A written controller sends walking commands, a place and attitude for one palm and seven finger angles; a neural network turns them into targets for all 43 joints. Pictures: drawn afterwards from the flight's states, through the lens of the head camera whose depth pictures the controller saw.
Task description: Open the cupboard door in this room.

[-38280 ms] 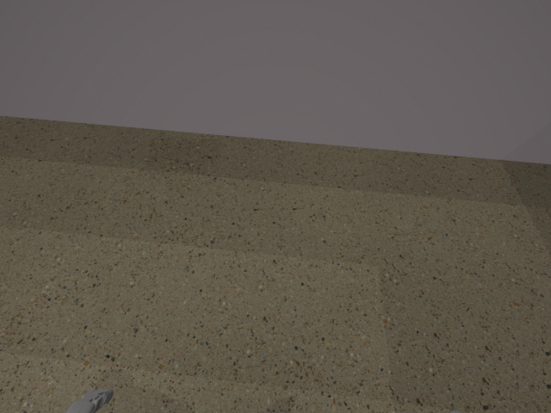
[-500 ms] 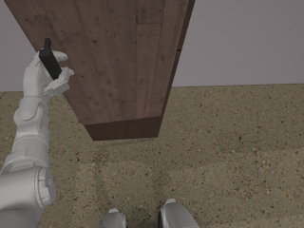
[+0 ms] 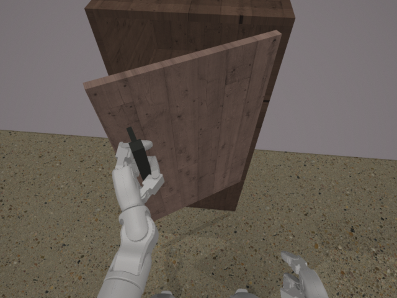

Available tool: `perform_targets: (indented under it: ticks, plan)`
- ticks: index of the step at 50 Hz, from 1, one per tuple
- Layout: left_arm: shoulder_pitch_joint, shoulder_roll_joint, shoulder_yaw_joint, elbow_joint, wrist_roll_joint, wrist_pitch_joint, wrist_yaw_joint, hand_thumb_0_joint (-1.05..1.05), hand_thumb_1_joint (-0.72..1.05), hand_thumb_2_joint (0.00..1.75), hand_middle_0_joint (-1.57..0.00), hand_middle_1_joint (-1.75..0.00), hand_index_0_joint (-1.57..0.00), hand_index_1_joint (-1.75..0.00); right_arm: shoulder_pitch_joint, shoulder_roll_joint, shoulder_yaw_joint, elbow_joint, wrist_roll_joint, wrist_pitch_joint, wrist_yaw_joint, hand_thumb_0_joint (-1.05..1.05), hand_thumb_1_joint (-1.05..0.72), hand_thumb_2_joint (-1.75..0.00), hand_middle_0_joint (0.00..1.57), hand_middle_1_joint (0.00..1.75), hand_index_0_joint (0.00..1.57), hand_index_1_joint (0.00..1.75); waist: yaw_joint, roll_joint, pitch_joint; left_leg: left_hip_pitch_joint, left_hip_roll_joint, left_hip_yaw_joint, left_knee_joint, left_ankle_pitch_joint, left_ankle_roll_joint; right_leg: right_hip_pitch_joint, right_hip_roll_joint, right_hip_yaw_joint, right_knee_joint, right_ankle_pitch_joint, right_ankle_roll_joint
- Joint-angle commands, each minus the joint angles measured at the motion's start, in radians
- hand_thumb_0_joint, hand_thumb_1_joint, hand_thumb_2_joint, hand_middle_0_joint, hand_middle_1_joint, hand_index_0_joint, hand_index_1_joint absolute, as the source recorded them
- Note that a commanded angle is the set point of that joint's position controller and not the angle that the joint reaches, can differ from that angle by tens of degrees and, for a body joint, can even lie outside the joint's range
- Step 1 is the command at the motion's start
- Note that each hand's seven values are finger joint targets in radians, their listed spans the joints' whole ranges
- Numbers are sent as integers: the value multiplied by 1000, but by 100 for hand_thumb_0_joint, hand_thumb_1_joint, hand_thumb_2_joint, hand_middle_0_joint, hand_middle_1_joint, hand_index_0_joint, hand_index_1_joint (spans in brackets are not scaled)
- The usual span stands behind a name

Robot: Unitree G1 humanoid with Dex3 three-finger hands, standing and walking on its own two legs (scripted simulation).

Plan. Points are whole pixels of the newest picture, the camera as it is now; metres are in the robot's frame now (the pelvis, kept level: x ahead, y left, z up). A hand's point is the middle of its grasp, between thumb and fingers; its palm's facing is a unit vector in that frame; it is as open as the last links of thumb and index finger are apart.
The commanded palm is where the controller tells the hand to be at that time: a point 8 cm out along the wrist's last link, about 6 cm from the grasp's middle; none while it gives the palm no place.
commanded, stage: pull the door open along its arc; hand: left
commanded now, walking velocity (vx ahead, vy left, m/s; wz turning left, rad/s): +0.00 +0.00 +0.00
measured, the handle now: (139, 156) +0.38 +0.14 +0.06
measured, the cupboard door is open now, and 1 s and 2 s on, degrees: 32 45 47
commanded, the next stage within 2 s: open thumb and fingers to let go in 0.22 s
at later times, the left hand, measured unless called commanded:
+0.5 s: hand (182, 201) +0.29 +0.05 +0.06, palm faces +0.36 -0.93 -0.01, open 6.5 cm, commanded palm +0.24 +0.10 +0.06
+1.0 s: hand (173, 206) +0.28 +0.06 +0.06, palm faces +0.34 -0.94 +0.02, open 14.3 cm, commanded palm +0.23 +0.10 +0.06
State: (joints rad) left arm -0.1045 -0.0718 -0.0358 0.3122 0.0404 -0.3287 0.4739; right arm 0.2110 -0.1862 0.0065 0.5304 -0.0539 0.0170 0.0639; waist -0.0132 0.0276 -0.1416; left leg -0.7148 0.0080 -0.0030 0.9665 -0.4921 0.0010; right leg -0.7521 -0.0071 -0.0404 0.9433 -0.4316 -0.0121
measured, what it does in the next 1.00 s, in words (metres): stands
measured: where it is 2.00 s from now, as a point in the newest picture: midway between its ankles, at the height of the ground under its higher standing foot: outside the picture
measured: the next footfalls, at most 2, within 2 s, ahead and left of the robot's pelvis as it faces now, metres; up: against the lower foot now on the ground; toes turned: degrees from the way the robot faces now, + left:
none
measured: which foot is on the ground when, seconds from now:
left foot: down 0.00-1.00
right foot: down 0.00-1.00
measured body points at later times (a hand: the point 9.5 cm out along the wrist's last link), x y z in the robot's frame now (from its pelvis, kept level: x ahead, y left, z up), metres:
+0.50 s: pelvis -0.01 -0.03 +0.00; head +0.03 -0.05 +0.45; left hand +0.26 +0.10 +0.06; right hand +0.17 -0.25 -0.10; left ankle -0.01 +0.12 -0.68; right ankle +0.02 -0.11 -0.68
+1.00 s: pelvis -0.02 -0.02 +0.00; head +0.02 -0.03 +0.45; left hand +0.25 +0.11 +0.06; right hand +0.16 -0.23 -0.10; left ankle -0.01 +0.12 -0.68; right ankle +0.02 -0.11 -0.68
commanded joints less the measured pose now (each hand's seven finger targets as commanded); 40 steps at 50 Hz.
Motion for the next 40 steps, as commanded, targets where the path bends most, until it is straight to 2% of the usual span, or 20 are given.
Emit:
perform_targets:
  ticks: [1,5,7,12,13,15,16,17,18,19,20,21,23,24,28,30,32,36,38,40]
  plan:
    - [-223,-27,-120,-280,61,-53,29,0,90,90,-40,-135,-40,-135,-3,-118,-53,-115,-6,-35,-32,0,-90,-90,20,30,20,30,-35,-78,-248,134,-5,-3,-136,286,4,235,12,-16,-128,295,-16]
    - [-123,-81,-186,-321,62,-40,34,0,90,90,-40,-135,-40,-135,-40,-102,-45,-126,-8,-47,-39,0,-90,-90,20,30,20,30,-23,-77,-240,137,-12,0,-135,263,7,255,5,-11,-143,280,-18]
    - [-67,-104,-213,-324,62,-28,36,0,90,90,-40,-135,-40,-135,-50,-97,-42,-132,-8,-53,-40,0,-90,-90,20,30,20,30,-22,-99,-224,127,-15,-2,-132,254,10,259,3,-7,-151,276,-16]
    - [177,-103,-240,-450,77,-10,42,0,90,90,-40,-135,-40,-135,-64,-79,-37,-166,-4,-61,-37,0,-90,-90,20,30,20,30,14,-98,-241,133,-22,4,-142,290,8,335,-3,0,-155,338,-22]
    - [141,-87,-233,-450,80,-5,49,0,90,90,-40,-135,-40,-135,-67,-81,-34,-163,-5,-61,-41,0,-90,-90,20,30,20,30,2,-114,-217,121,-22,1,-136,272,8,321,-7,8,-162,326,-18]
    - [63,-75,-219,-451,83,-7,67,0,90,90,-40,-135,-40,-135,-74,-78,-31,-151,-10,-64,-50,0,-90,-90,20,30,20,30,-10,-103,-182,106,-24,-5,-125,238,8,284,-10,19,-169,277,-14]
    - [-22,-44,-195,-436,87,-8,80,0,90,90,-40,-135,-40,-135,-81,-80,-26,-137,-10,-64,-56,0,-90,-90,20,30,20,30,-25,-109,-144,85,-26,-11,-118,204,9,254,-14,31,-182,224,-11]
    - [-24,-30,-163,-426,82,-13,90,0,83,87,-40,-134,-40,-134,-94,-76,-27,-132,-14,-65,-61,0,-90,-90,20,30,20,30,-6,-100,-158,77,-30,-9,-114,184,7,255,-17,43,-185,186,-11]
    - [5,-39,-163,-391,77,-12,93,0,76,84,-39,-134,-39,-134,-101,-70,-23,-131,-15,-67,-63,0,-90,-90,20,30,20,30,-5,-109,-135,66,-33,-8,-112,166,6,248,-20,49,-197,156,-10]
    - [-7,-23,-140,-390,74,-16,99,0,69,81,-38,-133,-38,-133,-104,-70,-23,-126,-15,-67,-66,0,-90,-90,20,30,20,30,-2,-113,-157,59,-37,-6,-107,163,6,256,-24,60,-200,146,-8]
    - [-19,-37,-155,-391,72,-19,98,0,62,78,-38,-132,-38,-132,-106,-67,-23,-124,-16,-71,-67,0,-90,-90,20,30,20,30,-7,-117,-170,62,-38,-3,-100,160,7,258,-28,71,-206,146,-3]
    - [-5,-13,-132,-393,75,-23,97,0,55,75,-38,-131,-38,-131,-101,-68,-28,-123,-15,-70,-69,0,-90,-90,20,30,20,30,3,-129,-195,60,-38,-4,-102,170,6,281,-30,77,-206,157,-5]
    - [11,-29,-141,-373,67,-21,88,0,41,69,-36,-130,-36,-130,-100,-66,-30,-121,-13,-68,-70,0,-90,-90,20,30,20,30,2,-138,-206,58,-39,1,-101,174,5,298,-36,85,-209,181,1]
    - [-15,-43,-161,-385,65,-22,81,0,34,66,-36,-129,-36,-129,-103,-68,-29,-120,-13,-70,-69,0,-90,-90,20,30,20,30,-6,-116,-203,61,-39,3,-98,172,6,291,-39,91,-210,187,4]
    - [37,-24,-141,-393,50,-22,56,0,6,54,-34,-126,-34,-126,-87,-73,-36,-124,-10,-66,-69,0,-90,-90,20,30,20,30,4,-144,-237,62,-35,0,-104,203,4,342,-42,92,-201,279,9]
    - [39,-33,-149,-388,42,-21,46,0,-8,48,-33,-124,-33,-124,-91,-75,-33,-126,-9,-65,-71,0,-90,-90,20,30,20,30,-2,-156,-217,56,-36,1,-104,189,5,335,-45,99,-212,264,13]
    - [35,-23,-144,-394,44,-27,40,0,-22,42,-32,-123,-32,-123,-90,-76,-35,-123,-9,-64,-71,0,-90,-90,20,30,20,30,-2,-137,-203,63,-32,-1,-105,195,6,321,-44,94,-209,258,9]
    - [52,-45,-172,-382,57,-27,35,0,-50,30,-30,-120,-30,-120,-80,-81,-36,-129,-9,-66,-66,0,-90,-90,20,30,20,30,-7,-142,-182,71,-30,-7,-111,198,8,288,-30,62,-194,231,-2]
    - [50,-42,-167,-390,51,-31,32,0,-50,30,-30,-120,-30,-120,-81,-82,-36,-132,-10,-67,-66,0,-90,-90,20,30,20,30,-5,-136,-180,66,-32,-5,-111,182,8,281,-32,62,-196,203,-2]
    - [39,-40,-171,-408,55,-37,32,0,-50,30,-28,-110,-28,-110,-88,-82,-38,-135,-8,-69,-67,0,-90,-90,20,30,20,30,-4,-122,-189,71,-33,-1,-108,176,9,273,-30,65,-195,183,-4]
